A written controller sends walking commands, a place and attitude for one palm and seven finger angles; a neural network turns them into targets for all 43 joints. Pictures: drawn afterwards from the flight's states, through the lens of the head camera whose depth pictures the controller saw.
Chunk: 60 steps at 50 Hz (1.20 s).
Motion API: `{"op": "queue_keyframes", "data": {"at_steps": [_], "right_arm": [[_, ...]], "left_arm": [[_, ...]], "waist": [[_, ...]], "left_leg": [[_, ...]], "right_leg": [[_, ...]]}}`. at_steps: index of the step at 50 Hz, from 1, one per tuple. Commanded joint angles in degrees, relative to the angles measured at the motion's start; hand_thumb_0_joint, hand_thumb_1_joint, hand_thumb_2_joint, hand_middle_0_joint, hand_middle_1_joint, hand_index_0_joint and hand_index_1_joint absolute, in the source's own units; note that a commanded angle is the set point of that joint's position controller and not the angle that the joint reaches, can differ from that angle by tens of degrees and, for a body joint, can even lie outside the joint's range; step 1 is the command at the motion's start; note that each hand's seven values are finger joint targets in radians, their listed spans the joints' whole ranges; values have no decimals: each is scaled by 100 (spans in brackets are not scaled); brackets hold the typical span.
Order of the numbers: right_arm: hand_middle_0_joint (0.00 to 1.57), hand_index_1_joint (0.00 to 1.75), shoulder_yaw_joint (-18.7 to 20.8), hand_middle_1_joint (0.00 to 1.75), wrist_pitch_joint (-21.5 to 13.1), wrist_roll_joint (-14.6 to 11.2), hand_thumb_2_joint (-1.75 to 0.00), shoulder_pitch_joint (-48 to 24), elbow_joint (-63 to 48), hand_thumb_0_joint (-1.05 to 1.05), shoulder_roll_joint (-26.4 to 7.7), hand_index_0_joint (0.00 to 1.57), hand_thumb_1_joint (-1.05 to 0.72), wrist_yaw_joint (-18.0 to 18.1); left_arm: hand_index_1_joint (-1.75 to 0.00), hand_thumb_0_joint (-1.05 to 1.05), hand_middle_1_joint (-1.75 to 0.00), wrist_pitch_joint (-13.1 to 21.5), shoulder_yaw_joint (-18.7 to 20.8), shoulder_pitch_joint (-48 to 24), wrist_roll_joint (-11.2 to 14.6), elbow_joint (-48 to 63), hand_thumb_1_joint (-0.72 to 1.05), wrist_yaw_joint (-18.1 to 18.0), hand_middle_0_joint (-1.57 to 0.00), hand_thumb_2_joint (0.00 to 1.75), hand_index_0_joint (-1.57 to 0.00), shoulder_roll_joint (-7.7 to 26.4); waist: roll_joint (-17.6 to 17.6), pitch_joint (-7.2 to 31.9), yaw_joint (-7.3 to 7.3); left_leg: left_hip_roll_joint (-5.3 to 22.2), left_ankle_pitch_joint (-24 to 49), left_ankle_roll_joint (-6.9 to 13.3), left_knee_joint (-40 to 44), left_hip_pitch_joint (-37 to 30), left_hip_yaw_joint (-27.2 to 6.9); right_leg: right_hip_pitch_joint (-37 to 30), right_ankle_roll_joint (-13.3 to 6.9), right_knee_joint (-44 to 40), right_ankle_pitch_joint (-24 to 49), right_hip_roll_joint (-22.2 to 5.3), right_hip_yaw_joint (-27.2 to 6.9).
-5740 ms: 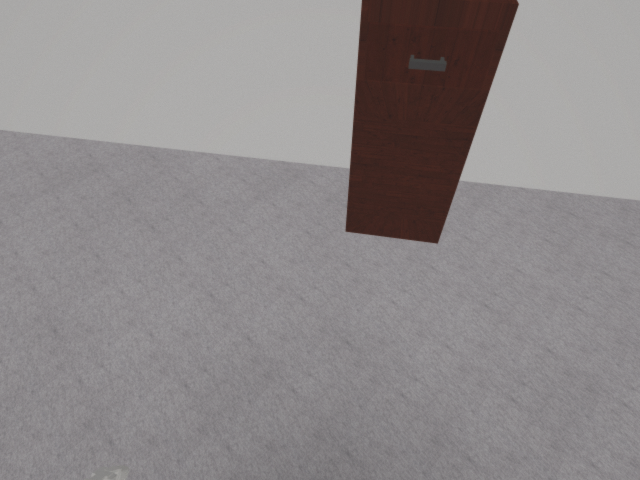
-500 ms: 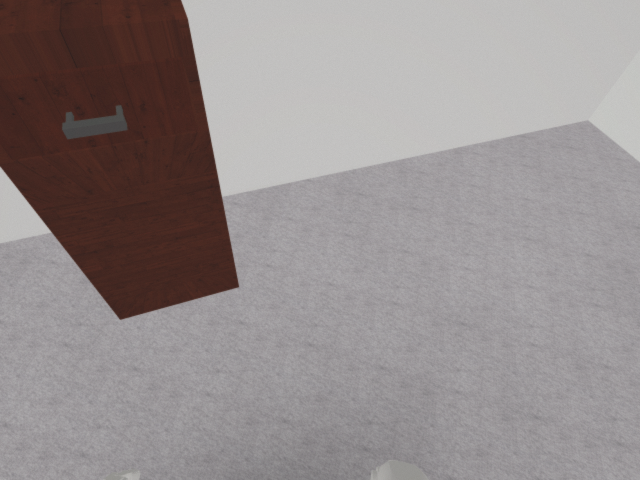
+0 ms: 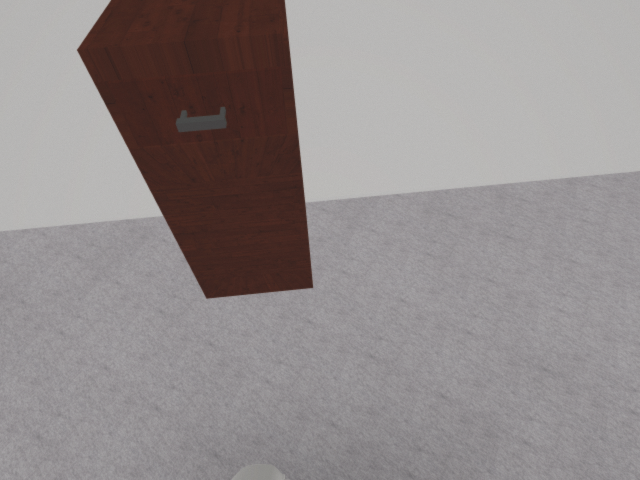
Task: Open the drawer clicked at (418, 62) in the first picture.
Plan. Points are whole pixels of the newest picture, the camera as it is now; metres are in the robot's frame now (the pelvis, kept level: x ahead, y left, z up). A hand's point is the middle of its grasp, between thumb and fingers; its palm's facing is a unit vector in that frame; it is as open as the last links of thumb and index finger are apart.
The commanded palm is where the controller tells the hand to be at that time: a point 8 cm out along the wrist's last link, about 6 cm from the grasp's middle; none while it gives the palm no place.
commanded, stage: take the last steps up to it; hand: left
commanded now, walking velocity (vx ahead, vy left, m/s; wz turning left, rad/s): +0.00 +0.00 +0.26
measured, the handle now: (202, 118) +0.80 +0.29 +0.00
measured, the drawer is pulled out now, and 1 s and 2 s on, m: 0.00 0.00 0.00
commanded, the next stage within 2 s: come to a stop and stand still in 1.08 s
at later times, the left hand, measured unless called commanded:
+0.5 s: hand out of the picture +0.06 +0.24 -0.17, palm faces +0.09 -0.98 -0.19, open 7.4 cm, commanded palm none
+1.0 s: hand (223, 455) +0.18 +0.16 -0.16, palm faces +0.14 -0.97 -0.20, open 7.3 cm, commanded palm none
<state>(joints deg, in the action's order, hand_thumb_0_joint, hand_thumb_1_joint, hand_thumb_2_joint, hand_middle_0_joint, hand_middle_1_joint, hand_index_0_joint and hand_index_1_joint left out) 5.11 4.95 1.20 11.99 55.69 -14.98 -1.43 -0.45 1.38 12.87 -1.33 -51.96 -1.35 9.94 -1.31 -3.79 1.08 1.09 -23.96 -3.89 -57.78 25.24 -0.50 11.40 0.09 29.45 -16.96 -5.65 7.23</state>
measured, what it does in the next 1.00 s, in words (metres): walks ahead: left foot, then right foot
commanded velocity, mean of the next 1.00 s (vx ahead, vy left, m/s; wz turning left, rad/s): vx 0.26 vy -0.02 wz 0.04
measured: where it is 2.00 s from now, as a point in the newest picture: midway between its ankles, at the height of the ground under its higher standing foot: (333, 464)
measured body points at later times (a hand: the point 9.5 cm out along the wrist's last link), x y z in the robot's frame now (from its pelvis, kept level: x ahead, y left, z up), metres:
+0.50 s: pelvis +0.05 +0.05 +0.01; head +0.05 +0.06 +0.46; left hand +0.06 +0.29 -0.15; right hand +0.04 -0.18 -0.14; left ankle -0.02 +0.14 -0.74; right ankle +0.10 -0.09 -0.68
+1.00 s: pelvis +0.20 -0.01 +0.00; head +0.19 -0.02 +0.45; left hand +0.18 +0.22 -0.15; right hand +0.26 -0.24 -0.15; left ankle +0.27 +0.14 -0.69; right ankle +0.19 -0.09 -0.74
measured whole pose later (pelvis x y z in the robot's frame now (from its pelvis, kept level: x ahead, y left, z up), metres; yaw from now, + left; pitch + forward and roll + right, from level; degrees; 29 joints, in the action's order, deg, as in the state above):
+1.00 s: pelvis +0.20 -0.01 +0.00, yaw +4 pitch -2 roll +0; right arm 3.8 -0.1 1.6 13.1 60.4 -10.2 -0.8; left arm 3.8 1.8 18.8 -1.1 -63.5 -1.0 8.1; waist -2.0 -0.1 0.0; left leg 6.9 -13.3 -1.4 -49.3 29.2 4.3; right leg 6.1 -3.0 20.8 -13.3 0.1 9.8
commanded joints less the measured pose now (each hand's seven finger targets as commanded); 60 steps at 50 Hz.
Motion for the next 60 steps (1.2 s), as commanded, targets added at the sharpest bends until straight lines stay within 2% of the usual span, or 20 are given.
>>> {"op": "queue_keyframes", "data": {"at_steps": [1, 4, 6, 8, 9, 11, 15, 28, 32, 33, 34, 35, 38, 41, 52, 56, 57, 58, 59, 60], "right_arm": [[20, 30, -90, 30, -249, -71, -90, -604, -542, 0, -137, 20, -90, 53], [20, 30, -152, 30, -327, -77, -90, -258, -392, 0, -108, 20, -90, 99], [20, 30, -138, 30, -453, -33, -90, 185, -229, 0, -379, 20, -90, 106], [20, 30, 27, 30, -473, 34, -90, 782, -140, 0, -1258, 20, -90, 112], [20, 30, 21, 30, -520, 57, -90, 939, 19, 0, -1110, 20, -90, 204], [20, 30, -132, 30, -574, 37, -90, 575, -12, 0, -648, 20, -90, 272], [20, 30, -208, 30, -755, -30, -90, 577, 69, 0, -377, 20, -90, 294], [20, 30, -121, 30, -815, 59, -90, 1408, 651, 0, -325, 20, -90, 330], [20, 30, -146, 30, -805, 28, -90, 1298, 749, 0, -255, 20, -90, 322], [20, 30, -173, 30, -844, -29, -90, 1379, 723, 0, -31, 20, -90, 267], [20, 30, -252, 30, -875, -71, -90, 1379, 493, 0, 260, 20, -90, 241], [20, 30, -201, 30, -816, -80, -90, 1049, 425, 0, 12, 20, -90, 240], [20, 30, -130, 30, -712, 12, -90, 734, 456, 0, 256, 20, -90, 157], [20, 30, -169, 30, -565, 67, -90, 1126, 589, 0, 489, 20, -90, 129], [20, 30, -208, 30, -658, 4, -90, -250, 63, 0, 420, 20, -90, 14], [20, 30, -219, 30, -754, 15, -90, 317, 260, 0, 292, 20, -90, 84], [20, 30, -176, 30, -804, 34, -90, 810, 409, 0, 25, 20, -90, 136], [20, 30, -62, 30, -820, 75, -90, 1343, 493, 0, -513, 20, -90, 195], [20, 30, -41, 30, -750, 45, -90, 1555, 515, 0, -734, 20, -90, 219], [20, 30, -93, 30, -724, 27, -90, 1248, 481, 0, -602, 20, -90, 283]], "left_arm": [[-30, 0, -30, 85, 401, 509, -59, 106, 90, -59, -20, 90, -20, 1413], [-30, 0, -30, 64, 398, 457, -39, -48, 90, -57, -20, 90, -20, 1400], [-30, 0, -30, 33, 346, 385, 56, -93, 90, -18, -20, 90, -20, 1174], [-30, 0, -30, 25, 180, 238, -1, 175, 90, 64, -20, 90, -20, 607], [-30, 0, -30, -18, 187, -186, -38, 130, 90, 23, -20, 90, -20, 707], [-30, 0, -30, 31, 232, -268, -27, -77, 90, 150, -20, 90, -20, 758], [-30, 0, -30, 57, 162, 308, -36, -510, 90, 227, -20, 90, -20, 606], [-30, 0, -30, 142, 166, -758, 22, -261, 90, 283, -20, 90, -20, 330], [-30, 0, -30, 279, 288, 492, -5, -689, 90, 263, -20, 90, -20, 524], [-30, 0, -30, 362, 388, 1246, -40, -917, 90, 202, -20, 90, -20, 971], [-30, 0, -30, 387, 510, 1974, -11, -1067, 90, 132, -20, 90, -20, 1506], [-30, 0, -30, 377, 497, 1871, 77, -1045, 90, 100, -20, 90, -20, 1518], [-30, 0, -30, 360, 287, 534, 43, -744, 90, 20, -20, 90, -20, 702], [-30, 0, -30, 443, 177, 486, 4, -758, 90, 12, -20, 90, -20, 292], [-30, 0, -30, 483, 185, 1075, -14, -1086, 90, 33, -20, 90, -20, 593], [-30, 0, -30, 377, 196, 1070, 18, -1146, 90, 33, -20, 90, -20, 524], [-30, 0, -30, 351, 154, 1156, 33, -1139, 90, 48, -20, 90, -20, 373], [-30, 0, -30, 330, 113, 1300, 55, -1029, 90, 82, -20, 90, -20, 101], [-30, 0, -30, 347, 92, 1224, 13, -883, 90, 71, -20, 90, -20, 68], [-30, 0, -30, 266, 85, 1011, 8, -881, 90, 21, -20, 90, -20, 102]], "waist": [[1427, 453, -395], [1423, 688, -225], [797, 852, 14], [-1462, 771, 275], [-1668, 493, 474], [-1009, -211, 211], [-612, -84, -43], [-609, -453, 188], [-71, 101, -428], [800, 620, -743], [2058, 1095, -872], [1640, 1058, -902], [369, -11, -302], [789, -81, -17], [739, -319, -252], [442, -104, 44], [-134, 176, 213], [-1249, 471, 322], [-1518, 602, 323], [-1350, 491, 288]], "left_leg": [[-80, -271, 40, 1187, -67, 378], [-176, 312, 129, 2403, -898, 542], [144, 1224, 296, 3641, -2274, 330], [2147, 1450, 1288, 4166, -2959, -2002], [2089, 873, 1404, 4514, -2583, -2228], [1699, 620, 1377, 4660, -2001, -1776], [1260, 1431, 1238, 4779, -2093, -874], [1505, 2208, 1353, 4534, -2187, -653], [1010, 2570, 965, 2942, -1448, -118], [636, 1962, 713, 1537, -455, 307], [-82, -776, 502, -183, 735, 656], [140, -961, 596, -1051, 848, 49], [660, 361, 539, -1242, 827, -51], [669, 802, 340, -538, 321, 233], [515, 1013, 324, 1737, 57, 580], [221, 1359, 426, 2884, -1502, 824], [516, 1600, 557, 3208, -2360, 427], [1683, 1805, 1060, 3589, -3071, -1096], [2340, 1517, 1474, 4233, -2896, -1915], [2321, 1350, 1476, 4463, -2343, -1894]], "right_leg": [[-751, -789, -637, 3355, -1274, -831], [-652, -541, -345, 3094, -1154, -705], [244, -108, 192, 1325, -848, -360], [2126, 290, 2178, -1936, 102, 151], [2357, 245, 2810, -1927, 58, -333], [2470, 165, 3322, -959, -86, -567], [2184, 282, 3218, -102, -83, -460], [1777, 207, 1059, 3, 3, -185], [-518, -31, -186, 569, 355, 23], [-1892, -351, -522, 163, -526, -1016], [-2658, -964, -1230, 491, -1957, -3161], [-2013, -1190, -1679, -393, -2105, -3555], [-189, -942, -1999, -977, -1551, -2191], [430, -705, -2071, 218, -1040, -1046], [-82, -912, -1805, 1182, -1102, -869], [265, -634, -858, 1168, -726, -520], [656, -454, 126, 1110, -421, -287], [1578, -186, 1480, -374, 177, 174], [1912, -137, 2602, -1889, 428, 115], [1934, -133, 3115, -1784, 249, -337]]}}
